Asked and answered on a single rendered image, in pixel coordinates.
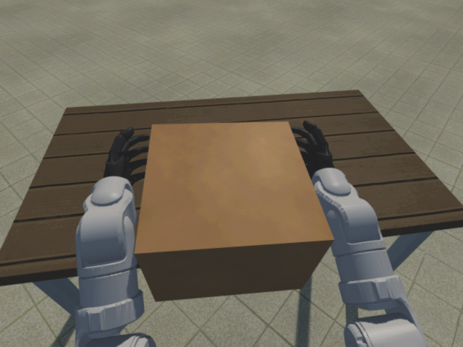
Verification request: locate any robot left upper arm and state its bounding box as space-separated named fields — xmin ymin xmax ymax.
xmin=85 ymin=333 xmax=156 ymax=347

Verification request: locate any robot right upper arm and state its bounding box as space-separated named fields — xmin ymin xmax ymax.
xmin=344 ymin=312 xmax=427 ymax=347

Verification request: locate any robot right hand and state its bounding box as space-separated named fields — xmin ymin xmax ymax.
xmin=291 ymin=121 xmax=334 ymax=180

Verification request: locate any left robot forearm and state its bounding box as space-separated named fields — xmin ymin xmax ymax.
xmin=75 ymin=176 xmax=145 ymax=347

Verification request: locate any right robot forearm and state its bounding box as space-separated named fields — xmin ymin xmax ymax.
xmin=311 ymin=168 xmax=430 ymax=347

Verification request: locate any robot left hand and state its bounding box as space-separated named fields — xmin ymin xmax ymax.
xmin=103 ymin=127 xmax=150 ymax=185

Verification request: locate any table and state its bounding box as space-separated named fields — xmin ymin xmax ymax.
xmin=0 ymin=90 xmax=463 ymax=336

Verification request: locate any carton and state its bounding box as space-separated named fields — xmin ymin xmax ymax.
xmin=135 ymin=121 xmax=334 ymax=301

